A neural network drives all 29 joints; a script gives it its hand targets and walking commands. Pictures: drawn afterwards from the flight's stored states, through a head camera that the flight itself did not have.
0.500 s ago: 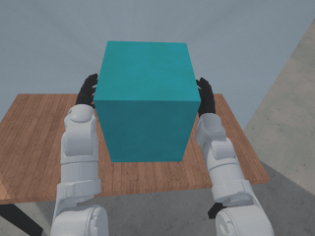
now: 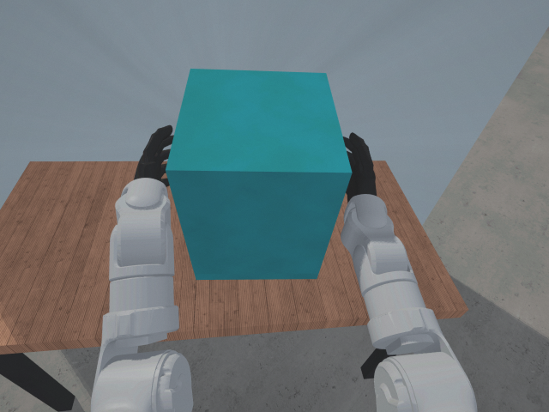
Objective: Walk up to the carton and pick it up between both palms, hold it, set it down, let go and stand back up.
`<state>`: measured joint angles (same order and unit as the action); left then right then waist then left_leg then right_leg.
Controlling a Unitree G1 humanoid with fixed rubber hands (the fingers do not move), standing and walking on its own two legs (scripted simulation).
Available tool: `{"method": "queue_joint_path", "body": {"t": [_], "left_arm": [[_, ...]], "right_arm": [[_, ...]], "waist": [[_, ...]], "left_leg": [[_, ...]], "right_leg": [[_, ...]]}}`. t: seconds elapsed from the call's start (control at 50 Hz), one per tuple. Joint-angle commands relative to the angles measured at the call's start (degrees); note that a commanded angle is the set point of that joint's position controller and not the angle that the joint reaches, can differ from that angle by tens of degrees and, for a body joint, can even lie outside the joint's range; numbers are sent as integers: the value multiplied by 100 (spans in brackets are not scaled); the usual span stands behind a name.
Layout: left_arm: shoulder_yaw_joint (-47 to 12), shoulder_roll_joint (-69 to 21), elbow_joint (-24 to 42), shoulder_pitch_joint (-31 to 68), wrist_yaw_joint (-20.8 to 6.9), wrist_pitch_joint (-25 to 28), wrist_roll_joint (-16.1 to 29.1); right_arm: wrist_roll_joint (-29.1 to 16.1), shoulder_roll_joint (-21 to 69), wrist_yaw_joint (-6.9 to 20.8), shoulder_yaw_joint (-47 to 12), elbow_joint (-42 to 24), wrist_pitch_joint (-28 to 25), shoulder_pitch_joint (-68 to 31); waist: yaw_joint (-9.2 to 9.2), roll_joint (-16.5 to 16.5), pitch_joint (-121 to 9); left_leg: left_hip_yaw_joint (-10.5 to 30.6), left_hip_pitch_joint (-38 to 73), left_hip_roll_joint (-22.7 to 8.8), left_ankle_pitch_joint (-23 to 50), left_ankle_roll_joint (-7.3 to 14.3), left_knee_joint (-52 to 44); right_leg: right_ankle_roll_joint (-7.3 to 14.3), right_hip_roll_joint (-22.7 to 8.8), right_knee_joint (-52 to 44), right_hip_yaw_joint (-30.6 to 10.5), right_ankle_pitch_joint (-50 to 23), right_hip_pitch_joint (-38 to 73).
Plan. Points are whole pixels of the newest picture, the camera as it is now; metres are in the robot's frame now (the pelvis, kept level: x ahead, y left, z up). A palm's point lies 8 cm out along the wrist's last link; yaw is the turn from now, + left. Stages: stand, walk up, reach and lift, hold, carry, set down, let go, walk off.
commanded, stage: hold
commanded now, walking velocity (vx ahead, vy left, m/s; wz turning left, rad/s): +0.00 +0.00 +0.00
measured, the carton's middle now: (258, 181) +0.41 +0.00 +0.13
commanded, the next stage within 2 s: none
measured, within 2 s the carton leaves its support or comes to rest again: neither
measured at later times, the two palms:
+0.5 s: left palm (148, 183) +0.36 +0.16 +0.16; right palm (356, 190) +0.36 -0.13 +0.16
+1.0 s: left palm (149, 184) +0.36 +0.15 +0.16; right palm (357, 190) +0.36 -0.14 +0.16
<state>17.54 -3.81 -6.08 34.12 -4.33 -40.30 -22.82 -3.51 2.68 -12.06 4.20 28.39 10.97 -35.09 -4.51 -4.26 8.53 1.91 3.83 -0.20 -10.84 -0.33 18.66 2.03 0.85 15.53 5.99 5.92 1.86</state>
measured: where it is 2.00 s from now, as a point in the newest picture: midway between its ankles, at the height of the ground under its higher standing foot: outside the picture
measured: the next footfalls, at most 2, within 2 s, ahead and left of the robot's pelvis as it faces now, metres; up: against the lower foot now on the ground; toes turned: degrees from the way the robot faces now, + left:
none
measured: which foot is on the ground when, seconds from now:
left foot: down 0.00-1.00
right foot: down 0.00-1.00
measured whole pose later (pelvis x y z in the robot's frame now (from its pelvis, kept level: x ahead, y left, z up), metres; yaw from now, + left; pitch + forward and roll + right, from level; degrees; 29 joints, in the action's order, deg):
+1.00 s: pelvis +0.00 +0.00 +0.00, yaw +0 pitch -12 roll -1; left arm 16.6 -3.8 -4.3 32.5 -4.1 -40.8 -22.6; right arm -4.5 2.2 -12.2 3.0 27.1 11.1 -34.2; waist -4.6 -4.2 8.9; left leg 1.8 4.5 -0.2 -11.4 -0.2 19.0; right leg 1.8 0.8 15.5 6.0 6.3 2.7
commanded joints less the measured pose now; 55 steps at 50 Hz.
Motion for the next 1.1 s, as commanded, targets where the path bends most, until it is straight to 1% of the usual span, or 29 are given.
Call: {"method": "queue_joint_path", "body": {"t": [0.0,0.1,0.2,0.24,0.42,0.54,0.58,0.68,0.8,0.98,1.06,1.08], "left_arm": [[-2228,-2350,725,3300,-763,353,829],[-2290,-2342,822,3206,-775,342,844],[-2321,-2349,811,3201,-777,317,848],[-2310,-2355,829,3192,-769,313,842],[-2409,-2412,900,3147,-727,302,873],[-2371,-2409,850,3176,-715,288,860],[-2347,-2404,835,3178,-716,282,847],[-2384,-2412,913,3189,-704,300,868],[-2335,-2385,867,3140,-714,294,845],[-2359,-2371,919,3164,-738,314,872],[-2337,-2368,875,3157,-750,304,852],[-2346,-2362,887,3173,-750,306,860]], "right_arm": [[-250,2445,726,-2069,-1558,-442,-3918],[-306,2438,687,-2157,-1658,-431,-3835],[-305,2395,693,-2119,-1653,-412,-3818],[-309,2386,706,-2121,-1648,-410,-3821],[-343,2318,742,-2138,-1691,-427,-3818],[-305,2291,777,-2060,-1622,-435,-3842],[-300,2285,780,-2044,-1608,-435,-3861],[-329,2305,780,-2095,-1634,-451,-3859],[-326,2324,763,-2123,-1646,-439,-3849],[-325,2374,728,-2154,-1682,-420,-3800],[-330,2376,721,-2157,-1679,-407,-3822],[-324,2375,720,-2141,-1668,-403,-3803]], "waist": [[-61,474,-2443],[-88,468,-2448],[-104,513,-2314],[-83,507,-2293],[-91,574,-2345],[-85,544,-2281],[-74,545,-2270],[-75,568,-2383],[-50,521,-2348],[-79,488,-2395],[-61,506,-2335],[-81,501,-2336]], "left_leg": [[-469,-412,208,1185,10,-290],[-445,-348,210,1345,-16,-246],[-440,-374,193,1270,-32,-284],[-434,-365,181,1276,-33,-295],[-422,-206,146,1503,-85,-239],[-433,-235,130,1396,-74,-275],[-437,-265,133,1355,-67,-286],[-432,-187,138,1539,-87,-228],[-441,-260,154,1448,-55,-253],[-443,-279,177,1436,-44,-245],[-441,-329,179,1346,-37,-273],[-446,-323,177,1324,-36,-277]], "right_leg": [[-415,5,19,95,-888,1496],[-424,10,35,97,-1052,1540],[-408,21,14,118,-859,1431],[-402,31,13,127,-810,1414],[-362,78,23,142,-773,1331],[-353,81,-1,144,-632,1284],[-353,76,-4,141,-626,1295],[-354,79,23,134,-787,1341],[-364,61,21,115,-831,1392],[-387,42,32,103,-965,1457],[-387,35,21,105,-896,1437],[-387,35,17,103,-878,1427]]}}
